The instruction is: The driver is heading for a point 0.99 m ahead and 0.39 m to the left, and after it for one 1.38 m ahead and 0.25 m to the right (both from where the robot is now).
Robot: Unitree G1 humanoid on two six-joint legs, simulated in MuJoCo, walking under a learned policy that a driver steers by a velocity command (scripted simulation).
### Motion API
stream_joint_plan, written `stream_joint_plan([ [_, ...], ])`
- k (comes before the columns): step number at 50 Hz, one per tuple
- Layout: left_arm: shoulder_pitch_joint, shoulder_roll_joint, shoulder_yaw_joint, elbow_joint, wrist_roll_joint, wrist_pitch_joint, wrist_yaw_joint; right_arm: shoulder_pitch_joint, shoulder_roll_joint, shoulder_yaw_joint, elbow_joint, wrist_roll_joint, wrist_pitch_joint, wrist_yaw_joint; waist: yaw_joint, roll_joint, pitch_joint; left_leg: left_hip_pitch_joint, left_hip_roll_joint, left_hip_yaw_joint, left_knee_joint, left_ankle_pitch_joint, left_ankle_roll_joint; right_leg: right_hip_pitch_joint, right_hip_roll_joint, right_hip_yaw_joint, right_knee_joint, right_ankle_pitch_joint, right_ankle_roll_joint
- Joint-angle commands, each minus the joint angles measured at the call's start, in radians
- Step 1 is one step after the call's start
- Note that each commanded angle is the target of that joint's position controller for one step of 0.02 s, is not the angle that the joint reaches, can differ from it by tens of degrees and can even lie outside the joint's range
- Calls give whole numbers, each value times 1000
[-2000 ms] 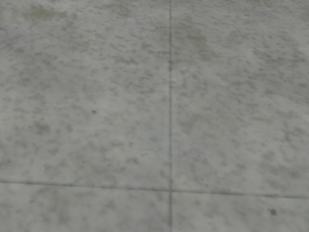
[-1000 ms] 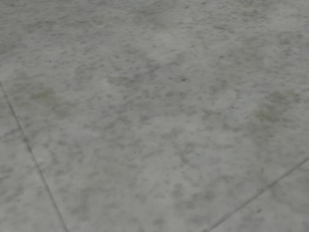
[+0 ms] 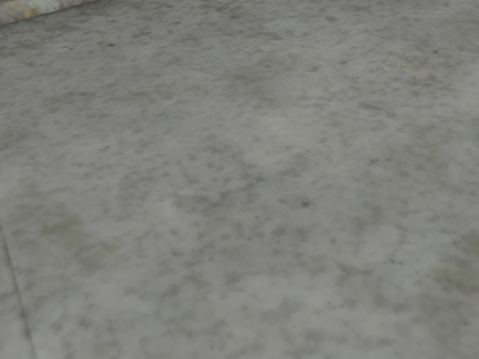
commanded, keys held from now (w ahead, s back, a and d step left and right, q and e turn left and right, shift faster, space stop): w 0.12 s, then w+q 0.88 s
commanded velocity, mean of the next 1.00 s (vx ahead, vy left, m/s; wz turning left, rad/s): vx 0.46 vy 0.00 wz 0.39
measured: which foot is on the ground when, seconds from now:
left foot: up 0.00-0.34, down 0.36-0.88, up 0.90-1.00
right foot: down 0.00-0.38, up 0.40-0.84, down 0.86-1.00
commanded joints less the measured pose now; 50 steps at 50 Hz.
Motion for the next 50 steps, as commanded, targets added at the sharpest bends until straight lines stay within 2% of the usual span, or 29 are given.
stream_joint_plan([
  [1, 258, 153, 35, 42, 15, -10, -4, -208, -114, -26, -149, 7, -59, 8, 114, -197, 20, -625, -37, -11, 434, -179, 15, 479, -384, 551, -241, 565, -255],
  [2, 240, 125, 26, 35, 19, -14, -4, -206, -97, -22, -147, 25, -59, 16, 97, -137, 39, -702, -1, -36, 502, -138, 36, 497, -378, 496, -236, 578, -251],
  [3, 227, 117, 20, 34, 15, -13, -2, -228, -80, -18, -155, 29, -60, 24, 88, -104, 62, -758, 31, -27, 502, -75, 49, 496, -365, 433, -258, 567, -232],
  [6, 173, 80, -2, 26, 14, 9, 10, -264, -48, -12, -178, 9, -56, 47, 53, -114, 87, -638, 69, 33, 316, 115, 30, 340, -284, 267, -360, 565, -167],
  [9, 115, 130, 4, 5, 24, 9, 33, -339, 1, 10, -204, 2, -44, 60, 55, -124, 106, -363, 19, 103, 14, 342, 4, 113, -201, 90, -454, 501, -131],
  [12, 161, 165, 17, 36, 12, -8, 35, -370, -44, 0, -227, 12, -29, 54, 50, -140, 122, -266, -3, 86, -116, 431, 37, 136, -250, 47, -498, 499, -119],
  [14, 150, 166, 23, 38, 8, -8, 33, -359, -79, -14, -235, 11, -27, 56, 23, -136, 100, -236, -23, 80, -151, 417, 82, 217, -275, 5, -430, 688, -95],
  [16, 134, 179, 31, 30, 19, 8, 37, -247, -115, -39, -210, 8, -21, 58, -44, -155, 6, -105, -69, 106, -125, 357, 124, 278, -280, -37, -250, 995, -65],
  [17, 124, 174, 30, 20, 26, 22, 42, -112, -146, -62, -168, 8, -13, 56, -111, -142, -66, 49, -107, 129, -126, 327, 148, 246, -253, -71, -64, 1086, -42],
  [18, 129, 170, 26, 3, 34, 27, 49, 28, -184, -87, -133, 11, -3, 48, -169, -100, -125, 283, -79, 49, -124, 299, 177, 69, -223, -81, 178, 973, -14],
  [19, 216, 56, -10, -41, 47, 10, 35, 121, -281, -109, -129, 3, 0, 39, -121, 153, -257, 638, 185, -461, -203, 61, 352, -345, -61, -81, 624, 396, 53],
  [20, 192, 49, -19, -36, 32, -31, 15, 110, -230, -88, -132, 4, -3, 40, -117, 168, -350, 658, 295, -841, -441, -156, 404, -482, 22, 111, 808, -137, 37],
  [21, 80, 139, 8, -80, -13, -58, 5, 52, -188, -74, -138, -4, -16, 40, -116, 136, -174, 523, 270, -747, -492, -169, 345, -584, -35, 155, 849, -79, 10],
  [22, 20, 159, 9, -106, -22, -72, 8, -18, -167, -68, -153, -9, -28, 42, -83, 47, -76, 361, 237, -612, -507, -78, 314, -567, -84, 139, 790, 13, -10],
  [23, 2, 153, 14, -108, -4, -74, 19, -77, -148, -61, -167, -14, -36, 45, -41, -31, -20, 212, 195, -507, -520, 42, 296, -513, -120, 133, 705, 70, -8],
  [25, 36, 146, 24, -108, 22, -48, 32, -138, -125, -53, -193, -28, -41, 42, 25, 6, -7, 44, 127, -389, -551, 140, 276, -386, -162, 144, 596, 118, 5],
  [29, -65, 116, 25, -165, 44, -15, 46, -69, -155, -61, -183, -14, -43, 15, 8, 18, 40, -76, 88, -301, -588, 180, 286, -411, -150, 109, 384, 258, 74],
  [34, -254, 76, 9, -233, 36, -31, 31, 38, -177, -70, -160, 2, -27, -11, -66, 25, 32, -49, 49, -265, -535, 233, 227, -363, -83, 103, 52, 509, 106],
  [38, -342, 97, 7, -275, 16, -44, 11, 101, -167, -70, -142, 10, -9, -16, -95, 29, 29, 65, 76, -348, -452, 190, 219, -350, -54, 128, -66, 475, 100],
  [41, -316, 135, 19, -282, 10, -61, 1, 104, -170, -73, -147, 2, 2, -20, -65, 76, 11, 140, 98, -426, -348, 270, 206, -271, -36, 131, -122, 338, 72],
  [42, -250, 148, 26, -267, 9, -66, 3, 92, -160, -70, -153, 2, 6, -20, -28, 95, -10, 136, 85, -432, -302, 311, 192, -182, -35, 114, -157, 321, 48],
  [43, -142, 182, 42, -245, 18, -71, 11, 87, -125, -57, -163, -2, 4, -16, 25, 85, -85, 93, 37, -397, -180, 352, 162, 2, -71, 127, -170, 318, 5],
  [44, 24, 241, 58, -229, 32, -71, 20, 90, -63, -35, -184, -17, -2, -10, 91, -21, -234, -35, -28, -298, 100, 238, 121, 274, -246, 284, -138, 269, -66],
  [45, 109, 305, 76, -192, 40, -52, 17, 210, -24, -21, -218, 13, -13, -8, 35, -351, -334, -396, -160, -155, 390, -180, 56, 562, -452, 732, -218, 52, -223],
  [46, 84, 207, 56, -206, 18, -45, 10, 210, -134, -39, -198, 25, -13, -12, 50, -268, -265, -518, -63, -169, 525, -170, 43, 527, -464, 792, -249, -103, -208],
  [47, 42, 141, 39, -222, 18, -39, 12, 112, -185, -55, -206, 20, -8, -12, 76, -171, -142, -547, -30, -156, 561, -71, 33, 417, -414, 623, -260, -49, -163],
  [48, -5, 126, 32, -228, 26, -33, 13, 61, -173, -57, -215, 10, -4, -14, 63, -103, -71, -518, 1, -128, 548, 5, 22, 302, -366, 490, -281, 92, -137],
  [49, -35, 111, 27, -221, 31, -28, 13, 25, -159, -60, -230, 1, -4, -11, 48, -99, -19, -505, 25, -124, 507, 55, 16, 220, -331, 409, -304, 194, -131],
  [50, -49, 97, 21, -217, 37, -27, 15, 22, -139, -61, -237, 5, 0, -4, 28, -118, 1, -468, 49, -116, 481, 83, 16, 161, -300, 331, -330, 257, -119],
])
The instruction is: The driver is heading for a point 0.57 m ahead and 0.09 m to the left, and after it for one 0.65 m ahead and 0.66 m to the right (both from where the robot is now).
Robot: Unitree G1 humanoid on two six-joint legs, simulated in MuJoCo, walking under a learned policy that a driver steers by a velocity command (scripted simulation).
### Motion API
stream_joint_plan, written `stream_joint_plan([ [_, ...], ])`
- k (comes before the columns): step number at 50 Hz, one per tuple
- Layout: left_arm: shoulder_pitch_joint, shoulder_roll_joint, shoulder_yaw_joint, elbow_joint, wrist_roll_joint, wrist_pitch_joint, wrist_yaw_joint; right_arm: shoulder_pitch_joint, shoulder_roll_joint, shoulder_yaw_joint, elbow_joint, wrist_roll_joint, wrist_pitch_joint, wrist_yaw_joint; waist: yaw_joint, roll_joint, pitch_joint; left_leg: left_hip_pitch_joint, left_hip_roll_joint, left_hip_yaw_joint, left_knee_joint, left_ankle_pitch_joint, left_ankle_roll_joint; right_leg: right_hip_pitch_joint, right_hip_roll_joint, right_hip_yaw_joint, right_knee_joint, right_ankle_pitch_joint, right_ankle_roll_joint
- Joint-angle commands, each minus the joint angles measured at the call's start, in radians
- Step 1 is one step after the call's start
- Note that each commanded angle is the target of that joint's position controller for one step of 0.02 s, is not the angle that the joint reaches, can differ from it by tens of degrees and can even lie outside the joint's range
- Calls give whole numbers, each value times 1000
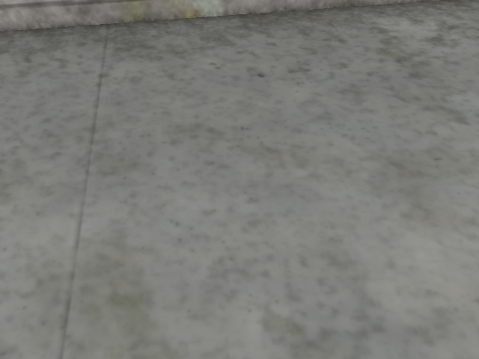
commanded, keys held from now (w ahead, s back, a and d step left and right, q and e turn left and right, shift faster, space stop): w+q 0.54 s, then w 0.04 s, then w+e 0.42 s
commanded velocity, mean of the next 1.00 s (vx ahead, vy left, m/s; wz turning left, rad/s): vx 0.50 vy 0.00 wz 0.31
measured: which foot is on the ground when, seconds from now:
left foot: up 0.00-0.36, down 0.38-0.94, up 0.96-1.00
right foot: down 0.00-0.38, up 0.40-0.90, down 0.92-1.00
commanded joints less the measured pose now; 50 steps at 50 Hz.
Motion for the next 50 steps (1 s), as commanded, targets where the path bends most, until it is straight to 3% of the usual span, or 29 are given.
stream_joint_plan([
  [1, 72, 104, 29, -18, 6, 0, 4, -54, -82, -30, -108, 4, -8, 9, 52, -144, -6, -302, 128, -23, 19, 90, -16, 258, -279, 266, -240, 63, -144],
  [3, 76, 117, 36, -2, -4, -6, 2, -74, -46, -22, -131, 4, 3, 15, 46, -140, 6, -314, 143, -1, -26, 114, -27, 231, -278, 188, -276, 139, -165],
  [6, 81, 154, 50, 13, -5, -5, 5, -127, -34, -15, -167, -3, 4, 22, 49, -113, 12, -340, 153, 10, -157, 222, -40, 241, -286, 93, -301, 243, -180],
  [10, 100, 184, 56, 27, -11, 7, 12, -245, -18, -5, -205, -4, -9, 48, 88, -96, 36, -271, 133, 74, -393, 416, -21, 250, -260, -45, -305, 279, -149],
  [14, 151, 220, 67, 53, -30, 26, 14, -334, -31, -8, -255, -1, -6, 69, 98, -96, 61, -252, 109, 119, -506, 368, 21, 350, -300, -102, -263, 360, -120],
  [16, 151, 250, 76, 53, -37, 40, 18, -312, -62, -23, -265, -6, -1, 73, 62, -121, 27, -164, 56, 169, -528, 269, 61, 391, -306, -141, -157, 639, -100],
  [17, 151, 266, 81, 51, -40, 48, 22, -252, -90, -39, -257, -8, 4, 72, 21, -135, -18, -68, 17, 196, -532, 222, 85, 396, -301, -160, -46, 794, -90],
  [18, 139, 267, 79, 46, -43, 55, 26, -113, -130, -64, -222, -6, 8, 66, -62, -121, -90, 124, -25, 213, -583, 254, 119, 343, -278, -188, 138, 850, -67],
  [19, 149, 238, 66, 36, -29, 54, 31, 67, -193, -98, -174, -2, 18, 48, -145, -67, -177, 426, -7, 129, -604, 278, 161, 143, -242, -195, 406, 677, -29],
  [20, 238, 89, 18, -20, 21, 37, 18, 68, -310, -114, -170, 7, 16, 33, -38, 223, -248, 774, 264, -383, -646, 195, 315, -314, -72, -168, 779, -278, 32],
  [21, 184, 134, 14, -43, -5, -3, 4, 94, -270, -94, -212, 0, -2, 38, -82, 174, -436, 857, 377, -770, -824, -2, 419, -451, 3, 84, 953, -454, 31],
  [22, 75, 201, 32, -72, -47, -22, -6, 67, -203, -75, -197, -10, -17, 43, -107, 90, -301, 779, 345, -639, -862, 25, 356, -542, -51, 119, 952, -351, 14],
  [23, 48, 190, 24, -83, -46, -34, -4, 17, -176, -66, -193, -8, -26, 43, -70, 35, -187, 629, 304, -510, -866, 100, 320, -527, -91, 106, 866, -259, 1],
  [24, 48, 185, 26, -71, -20, -35, 5, -57, -149, -56, -201, -11, -28, 42, -22, -28, -120, 477, 263, -415, -870, 214, 289, -459, -125, 105, 778, -203, 6],
  [25, 66, 197, 34, -66, -3, -26, 8, -105, -125, -46, -215, -21, -30, 40, 18, -13, -93, 371, 233, -350, -886, 327, 278, -382, -146, 112, 720, -168, 13],
  [26, 82, 197, 37, -65, 1, -14, 6, -127, -122, -44, -223, -27, -30, 37, 41, 3, -82, 306, 218, -326, -908, 379, 279, -335, -150, 111, 692, -151, 22],
  [29, 77, 150, 25, -64, 11, 14, 7, -112, -126, -44, -196, -21, -38, 22, 50, -5, -54, 200, 193, -220, -939, 509, 284, -307, -145, 75, 572, -73, 65],
  [34, -71, 94, -2, -84, -5, 12, -10, -46, -126, -33, -133, -21, -43, 9, -28, 24, -5, 179, 136, -56, -962, 443, 200, -256, -125, 35, 237, 311, 63],
  [37, -149, 104, -3, -109, -23, 9, -23, 7, -144, -34, -91, -21, -49, 14, -67, 21, 36, 262, 188, -68, -975, 372, 194, -285, -113, 35, 151, 353, 32],
  [40, -198, 110, -3, -140, -26, 6, -43, 44, -151, -37, -53, -23, -41, 14, -81, 10, 62, 429, 248, -65, -932, 457, 185, -395, -100, 38, 104, 239, -12],
  [43, -167, 116, 0, -152, -26, 6, -61, 33, -162, -41, -40, -22, -25, 5, -50, 26, 32, 519, 266, -21, -841, 726, 153, -357, -55, 12, 82, 93, -59],
  [44, -113, 134, 10, -142, -23, 8, -60, 17, -172, -43, -44, -25, -21, 1, -19, 44, -16, 522, 254, 3, -774, 922, 137, -261, -19, -21, 87, 58, -77],
  [45, -1, 164, 30, -116, -19, 11, -56, -5, -175, -41, -51, -27, -13, -4, 46, 42, -93, 502, 223, 45, -632, 1095, 115, -99, 24, -56, 68, 75, -102],
  [46, 141, 211, 52, -89, -18, 14, -47, -18, -166, -34, -66, -31, -12, -12, 118, 22, -182, 376, 190, 83, -433, 1061, 78, 144, -10, 12, 67, 149, -146],
  [47, 258, 315, 80, -88, -7, 19, -39, 64, -97, -10, -105, -42, -32, -9, 109, -158, -326, -11, 67, 134, -44, 677, -2, 544, -252, 429, 74, 118, -305],
  [48, 293, 261, 68, -71, -33, 26, -38, 72, -63, 8, -92, -52, -55, 2, 115, -277, -399, -246, -67, 40, 169, -116, -40, 710, -364, 788, -82, 20, -390],
  [49, 271, 209, 51, -76, -36, 34, -32, -6, -136, -8, -119, -17, -80, 21, 140, -194, -305, -362, 1, -45, 223, -96, -24, 668, -341, 724, -119, -122, -342],
  [50, 218, 197, 48, -93, -26, 39, -26, -91, -136, -4, -147, 2, -95, 28, 132, -116, -187, -385, 45, -26, 182, -30, -13, 533, -307, 603, -138, -116, -309],
])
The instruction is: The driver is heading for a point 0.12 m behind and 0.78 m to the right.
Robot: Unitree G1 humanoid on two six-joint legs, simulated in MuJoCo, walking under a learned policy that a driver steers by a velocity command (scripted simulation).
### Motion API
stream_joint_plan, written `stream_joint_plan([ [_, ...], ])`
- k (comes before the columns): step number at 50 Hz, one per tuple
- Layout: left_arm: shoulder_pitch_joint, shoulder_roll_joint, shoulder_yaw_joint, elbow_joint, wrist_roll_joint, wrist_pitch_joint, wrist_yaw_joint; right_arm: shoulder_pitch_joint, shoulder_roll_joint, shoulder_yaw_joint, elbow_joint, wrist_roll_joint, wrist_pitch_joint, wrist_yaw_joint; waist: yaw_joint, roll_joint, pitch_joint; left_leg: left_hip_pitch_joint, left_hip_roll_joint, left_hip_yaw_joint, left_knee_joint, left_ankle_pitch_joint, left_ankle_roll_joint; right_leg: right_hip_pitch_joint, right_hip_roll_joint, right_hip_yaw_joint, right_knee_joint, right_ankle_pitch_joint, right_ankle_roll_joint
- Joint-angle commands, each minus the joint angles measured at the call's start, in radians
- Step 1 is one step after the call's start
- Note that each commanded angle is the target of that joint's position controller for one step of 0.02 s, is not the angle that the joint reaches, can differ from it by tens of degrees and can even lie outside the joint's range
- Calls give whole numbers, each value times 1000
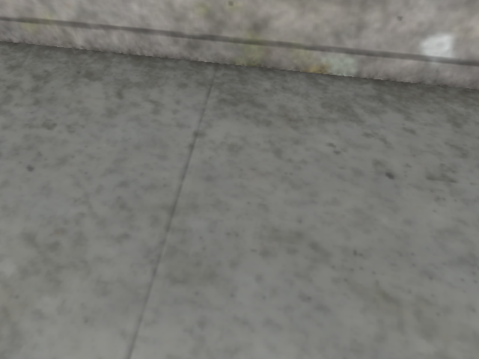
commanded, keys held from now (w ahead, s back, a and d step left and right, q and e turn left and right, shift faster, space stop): w+e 0.22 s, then e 0.72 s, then w+e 0.06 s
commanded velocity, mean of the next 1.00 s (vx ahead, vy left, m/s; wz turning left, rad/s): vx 0.23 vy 0.00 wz -0.55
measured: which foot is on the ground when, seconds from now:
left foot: up 0.00-0.36, down 0.38-0.82, up 0.84-1.00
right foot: down 0.00-0.38, up 0.40-0.80, down 0.82-1.00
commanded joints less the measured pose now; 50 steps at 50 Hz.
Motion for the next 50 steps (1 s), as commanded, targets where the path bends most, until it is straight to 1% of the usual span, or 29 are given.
stream_joint_plan([
  [1, 172, 146, 48, -32, 7, 12, 17, -121, -129, -19, -151, 10, -68, 15, 95, -4, -104, -544, 90, -66, 161, 61, -3, 521, -313, 523, -283, -47, -222],
  [2, 138, 124, 39, -44, 15, 10, 21, -120, -134, -27, -151, -12, -64, 9, 60, 1, -74, -484, 119, -63, 82, 98, -9, 423, -281, 463, -305, 50, -209],
  [5, 105, 130, 42, -57, 12, 11, 31, -71, -101, -22, -143, -23, -40, 2, 9, -55, -56, -396, 128, -35, -39, 121, -55, 272, -234, 383, -343, 209, -224],
  [7, 117, 158, 52, -48, 7, 11, 42, -121, -77, -12, -157, -25, -32, -4, 18, -58, -39, -378, 116, -14, -166, 211, -84, 205, -205, 321, -353, 250, -213],
  [10, 158, 171, 59, -28, -5, 23, 56, -245, -46, 1, -178, -21, -39, 0, 67, -70, -33, -282, 72, -4, -405, 446, -97, 145, -145, 265, -333, 187, -154],
  [14, 232, 171, 64, 3, -11, 51, 69, -323, -78, -13, -196, -10, -52, 11, 90, -96, -49, -212, 11, -26, -567, 508, -82, 226, -148, 335, -219, 238, -102],
  [17, 187, 154, 65, -18, -7, 70, 80, -250, -109, -35, -177, -12, -61, 13, 31, -128, -90, -113, 12, -42, -648, 488, -32, 292, -143, 405, -68, 279, -45],
  [18, 167, 126, 58, -35, -5, 70, 79, -191, -128, -43, -167, -23, -65, 7, -4, -113, -135, 10, 58, -48, -688, 581, 1, 263, -96, 381, 38, 269, -5],
  [19, 168, 69, 38, -67, 14, 66, 78, -81, -190, -56, -165, -42, -62, -5, -41, 10, -273, 261, 250, -196, -628, 841, 71, 142, -31, 305, 293, 27, 43],
  [20, 393, 15, 21, -49, 16, 61, 72, -55, -203, -55, -165, -53, -39, -6, 47, 282, -411, 528, 506, -498, -567, 1108, 247, -96, 81, 226, 569, -630, 97],
  [21, 437, 125, 35, -33, -5, 65, 69, -55, -181, -59, -155, -14, -17, 0, 39, 274, -439, 501, 541, -618, -612, 821, 284, -186, -9, 203, 712, -552, 118],
  [22, 316, 176, 55, -36, -14, 81, 75, -97, -112, -43, -177, -12, -4, -7, 0, 158, -309, 400, 455, -478, -652, 660, 237, -236, -43, 172, 757, -461, 144],
  [23, 234, 183, 61, -52, -11, 99, 82, -150, -84, -31, -178, -17, 10, -12, -2, 91, -225, 285, 396, -359, -678, 594, 200, -241, -67, 137, 739, -391, 157],
  [24, 202, 178, 66, -63, -5, 118, 87, -193, -73, -24, -178, -19, 19, -12, 12, 89, -157, 174, 353, -279, -704, 587, 193, -219, -91, 126, 720, -361, 167],
  [26, 217, 121, 57, -73, -5, 138, 87, -236, -93, -31, -161, -32, 23, -15, 47, 138, -91, 7, 292, -148, -773, 572, 189, -118, -104, 78, 636, -308, 169],
  [29, 190, 84, 47, -94, 5, 138, 86, -237, -112, -43, -133, -28, 21, -19, 43, 141, -119, 29, 321, -81, -795, 667, 227, -90, -123, 57, 510, -253, 169],
  [31, 160, 82, 44, -107, 7, 137, 76, -252, -125, -50, -125, -19, 29, -22, 38, 123, -147, 43, 339, -44, -799, 653, 233, -49, -141, 52, 420, -190, 161],
  [34, 118, 91, 45, -126, 5, 143, 59, -271, -148, -58, -113, -10, 43, -19, 30, 129, -135, 19, 345, 11, -811, 548, 222, 26, -142, 22, 301, -141, 139],
  [38, 79, 108, 56, -156, 5, 150, 40, -253, -177, -70, -86, 11, 53, -8, 23, 132, -111, 70, 371, 29, -760, 485, 185, 81, -126, -16, 128, -145, 93],
  [40, 118, 113, 66, -144, 8, 147, 37, -244, -166, -69, -69, 27, 59, -9, 49, 108, -113, 45, 335, 80, -661, 416, 118, 198, -86, -43, -50, -33, 49],
  [41, 153, 156, 83, -137, 11, 145, 46, -189, -130, -61, -45, 18, 61, -6, 51, 25, -115, -31, 282, 138, -542, 314, 46, 306, -109, 30, -144, 114, 9],
  [42, 173, 281, 110, -159, 16, 141, 66, -174, -67, -41, -74, -32, 61, -1, 17, -287, -122, -288, 140, 242, -224, -57, -63, 458, -365, 383, -176, 478, -108],
  [43, 167, 292, 104, -182, 42, 123, 61, -260, -94, -46, -110, -33, 60, -11, 75, -290, -137, -434, 38, 90, 0, -241, -95, 411, -468, 543, -211, 505, -280],
  [44, 166, 250, 94, -172, 47, 103, 54, -291, -126, -58, -110, -12, 63, -15, 89, -186, -144, -447, 60, 12, 88, -190, -85, 393, -419, 471, -222, 449, -266],
  [45, 121, 225, 86, -167, 35, 90, 55, -277, -128, -62, -102, 0, 66, -20, 57, -150, -124, -452, 76, -9, 89, -104, -74, 378, -362, 396, -212, 399, -208],
  [46, 78, 197, 79, -172, 19, 90, 59, -261, -127, -65, -84, -6, 68, -28, 39, -111, -124, -452, 86, -19, 63, -42, -74, 372, -323, 358, -204, 360, -163],
  [47, 44, 185, 71, -178, 10, 94, 65, -254, -134, -68, -81, -14, 70, -32, 25, -121, -122, -424, 82, -18, 55, 2, -82, 346, -305, 334, -201, 384, -149],
  [48, 53, 175, 66, -176, 9, 98, 70, -236, -128, -68, -75, -14, 67, -26, 15, -128, -151, -386, 72, -8, 48, 48, -86, 331, -279, 324, -215, 297, -145],
  [50, 83, 166, 65, -173, 6, 98, 76, -243, -111, -62, -76, 0, 58, -11, 31, -138, -153, -385, 63, -2, -72, 121, -84, 344, -251, 353, -272, -67, -145],
])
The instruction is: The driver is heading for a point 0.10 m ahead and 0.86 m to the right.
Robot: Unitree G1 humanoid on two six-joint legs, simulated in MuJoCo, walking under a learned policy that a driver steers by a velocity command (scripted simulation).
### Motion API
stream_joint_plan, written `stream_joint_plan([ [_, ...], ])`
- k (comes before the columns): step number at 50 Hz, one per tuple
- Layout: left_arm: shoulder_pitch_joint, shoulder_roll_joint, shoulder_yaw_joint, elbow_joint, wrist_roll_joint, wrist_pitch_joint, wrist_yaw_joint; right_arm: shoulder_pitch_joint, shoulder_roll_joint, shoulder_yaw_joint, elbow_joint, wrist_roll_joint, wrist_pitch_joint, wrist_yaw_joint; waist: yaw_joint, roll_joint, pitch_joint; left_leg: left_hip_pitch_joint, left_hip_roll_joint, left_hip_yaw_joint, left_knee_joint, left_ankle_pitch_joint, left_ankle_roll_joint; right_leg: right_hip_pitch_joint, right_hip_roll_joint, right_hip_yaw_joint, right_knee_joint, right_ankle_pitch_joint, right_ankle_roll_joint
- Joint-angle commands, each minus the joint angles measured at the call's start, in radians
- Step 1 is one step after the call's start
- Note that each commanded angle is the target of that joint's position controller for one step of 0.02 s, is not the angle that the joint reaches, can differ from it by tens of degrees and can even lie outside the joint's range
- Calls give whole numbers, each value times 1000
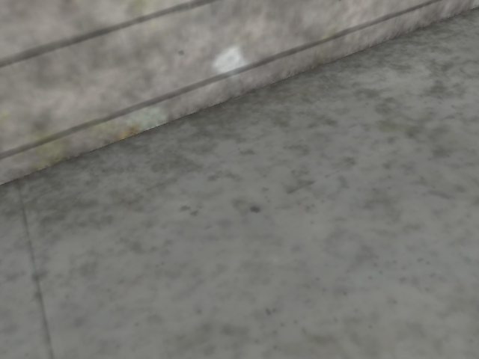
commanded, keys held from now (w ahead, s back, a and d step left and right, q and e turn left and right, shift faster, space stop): w+e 0.76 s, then w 0.24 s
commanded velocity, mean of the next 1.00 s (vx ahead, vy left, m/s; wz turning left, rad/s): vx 0.41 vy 0.00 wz -0.54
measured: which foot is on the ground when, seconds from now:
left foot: up 0.00-0.24, down 0.26-0.72, up 0.74-1.00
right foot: down 0.00-0.26, up 0.28-0.70, down 0.72-1.00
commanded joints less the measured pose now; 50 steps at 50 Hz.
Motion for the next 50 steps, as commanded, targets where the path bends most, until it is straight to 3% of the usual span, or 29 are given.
stream_joint_plan([
  [1, 15, 157, 47, -65, -7, -18, 14, -37, -72, -17, -70, 12, -25, 12, 17, -179, -143, -87, 2, -35, -131, 87, 0, 205, -204, 308, -214, -160, -179],
  [3, 28, 174, 52, -57, -6, -23, 18, -77, -65, -12, -82, 15, -42, 23, 30, -199, -105, -55, -10, -47, -267, 85, 7, 185, -203, 345, -233, -242, -183],
  [8, 49, 191, 57, -44, -12, -29, 8, -74, -68, -11, -80, 25, -86, 47, 33, -196, -80, 105, -40, -45, -457, 56, 36, 99, -187, 412, -216, -301, -187],
  [11, 17, 164, 46, -47, -16, -24, 5, 15, -63, -17, -54, 31, -105, 49, -33, -169, -69, 311, -41, -30, -624, 170, 67, -14, -136, 433, -164, -356, -147],
  [12, 8, 133, 36, -51, -14, -25, 6, 76, -76, -24, -36, 28, -108, 44, -65, -142, -81, 435, -9, -44, -664, 189, 83, -92, -96, 405, -98, -377, -112],
  [13, -3, 67, 16, -59, -10, -28, 6, 193, -120, -37, -14, 15, -110, 34, -107, -46, -126, 609, 139, -188, -704, 86, 128, -236, -28, 314, 115, -439, -55],
  [14, 2, 22, 3, -101, -23, -38, 5, 265, -204, -48, 1, -14, -105, 31, -93, 166, -120, 683, 337, -528, -831, -230, 234, -452, 89, 128, 390, -433, -9],
  [15, -14, 104, 20, -114, -28, -48, 7, 225, -199, -51, -1, -16, -110, 34, -75, 177, -23, 596, 416, -660, -876, -368, 298, -563, -1, 122, 535, -371, 9],
  [16, -8, 144, 34, -93, -26, -48, 3, 174, -134, -33, -17, 1, -109, 26, -61, 145, 30, 572, 371, -573, -878, -347, 281, -595, -33, 116, 595, -292, 22],
  [17, 14, 143, 39, -66, -19, -46, 0, 146, -97, -21, -26, 9, -107, 20, -48, 126, 36, 567, 319, -473, -876, -255, 245, -591, -44, 102, 625, -229, 35],
  [19, -2, 116, 37, -62, -17, -52, -12, 141, -75, -10, -24, 3, -103, 9, -48, 104, 40, 541, 273, -313, -891, -36, 213, -578, -77, 86, 649, -107, 50],
  [21, -18, 76, 26, -67, -19, -59, -20, 166, -74, -7, -14, -8, -108, 5, -57, 86, 24, 516, 242, -185, -903, 138, 211, -554, -85, 54, 665, -13, 65],
  [24, -62, 53, 16, -83, -20, -60, -26, 189, -85, -6, 3, -10, -107, 5, -70, 68, 27, 507, 229, -62, -910, 307, 220, -540, -96, 25, 575, 80, 85],
  [28, -170, 15, -3, -109, -19, -67, -53, 215, -117, -8, 25, 3, -97, 5, -104, 60, 61, 491, 224, 62, -917, 389, 206, -438, -103, -58, 328, 191, 73],
  [31, -217, 15, -5, -126, -25, -69, -75, 247, -146, -15, 47, 22, -86, 8, -102, 52, 81, 549, 257, 108, -899, 492, 195, -378, -88, -105, 207, 151, 29],
  [33, -188, 50, 12, -126, -19, -67, -81, 244, -177, -23, 50, 30, -78, 7, -57, 77, 31, 599, 266, 155, -790, 864, 176, -261, -31, -154, 166, 72, -18],
  [34, -122, 83, 29, -114, -16, -62, -79, 245, -196, -29, 50, 33, -71, 3, -10, 96, -26, 615, 264, 178, -671, 1067, 165, -156, 11, -178, 159, 27, -46],
  [35, 25, 127, 56, -77, -18, -56, -73, 236, -199, -29, 46, 36, -66, -1, 79, 84, -111, 567, 249, 203, -485, 1154, 145, 52, 50, -188, 109, 61, -84],
  [36, 196, 181, 88, -33, -23, -44, -54, 245, -175, -19, 33, 30, -71, -5, 165, 39, -195, 381, 216, 209, -235, 1020, 112, 344, 41, -119, 85, 87, -123],
  [37, 228, 298, 105, -21, -33, -42, -36, 326, -30, 28, -29, -22, -87, 8, 80, -253, -303, -71, 67, 188, 162, 89, 54, 738, -238, 379, 66, -28, -271],
  [38, 253, 263, 88, -57, -27, -60, -39, 286, -60, 36, -46, -7, -125, 20, 109, -224, -511, -178, -32, -58, 338, -197, 54, 798, -370, 803, -122, -207, -376],
  [39, 224, 188, 63, -34, -10, -75, -47, 166, -136, 11, -72, 41, -139, 28, 134, -140, -372, -265, 26, -95, 353, -97, 68, 706, -341, 659, -174, -184, -300],
  [40, 172, 166, 54, -22, -11, -83, -48, 134, -118, 20, -87, 48, -149, 27, 96, -108, -235, -260, 67, -72, 275, -8, 81, 539, -305, 519, -185, -102, -267],
  [41, 98, 137, 43, -25, -10, -87, -46, 134, -105, 22, -73, 28, -150, 19, 49, -44, -160, -211, 108, -63, 197, 53, 77, 388, -262, 408, -189, 4, -238],
  [43, 19, 98, 27, -35, 10, -94, -43, 185, -106, 16, -50, 13, -126, 21, -18, -92, -114, -87, 147, -65, 126, 122, 65, 204, -210, 293, -238, 152, -226],
  [45, 14, 98, 25, -9, 5, -108, -40, 207, -78, 20, -34, 5, -105, 21, -35, -91, -99, -55, 148, -44, 72, 149, 37, 126, -200, 228, -275, 238, -237],
  [47, 35, 111, 26, 20, 2, -115, -32, 149, -59, 25, -51, -3, -93, 18, -23, -84, -52, -92, 145, -33, -23, 236, 12, 88, -185, 169, -306, 261, -232],
  [50, 64, 114, 24, 53, 2, -113, -20, 38, -38, 33, -78, -3, -100, 23, 18, -85, -16, -107, 125, -26, -243, 439, 5, 99, -147, 100, -314, 238, -194],
])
